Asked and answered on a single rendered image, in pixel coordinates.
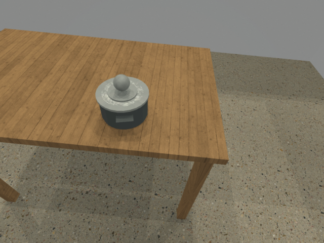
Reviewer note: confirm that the knob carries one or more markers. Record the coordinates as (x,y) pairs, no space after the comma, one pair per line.
(121,82)

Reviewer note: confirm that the lid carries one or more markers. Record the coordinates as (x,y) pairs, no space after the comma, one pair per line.
(111,99)

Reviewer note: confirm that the pot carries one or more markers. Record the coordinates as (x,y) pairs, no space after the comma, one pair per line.
(127,120)

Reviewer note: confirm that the table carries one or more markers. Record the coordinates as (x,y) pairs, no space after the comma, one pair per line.
(48,83)

